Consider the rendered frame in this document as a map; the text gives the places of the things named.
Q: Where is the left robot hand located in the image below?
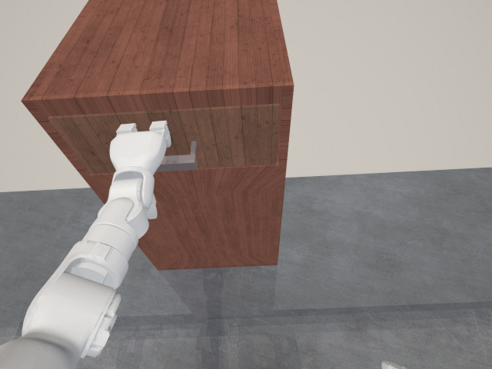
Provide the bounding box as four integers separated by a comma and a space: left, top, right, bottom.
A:
110, 121, 171, 219

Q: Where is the robot left forearm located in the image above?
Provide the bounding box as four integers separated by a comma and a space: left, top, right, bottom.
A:
22, 166, 155, 336

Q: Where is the drawer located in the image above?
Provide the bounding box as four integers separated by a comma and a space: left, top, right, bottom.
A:
48, 104, 280, 174

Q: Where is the left robot upper arm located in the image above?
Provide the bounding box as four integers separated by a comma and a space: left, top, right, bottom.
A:
0, 271, 121, 369

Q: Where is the cabinet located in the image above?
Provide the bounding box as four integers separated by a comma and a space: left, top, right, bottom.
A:
21, 0, 294, 271

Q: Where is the handle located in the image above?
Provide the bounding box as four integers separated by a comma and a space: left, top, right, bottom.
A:
156, 141, 198, 171

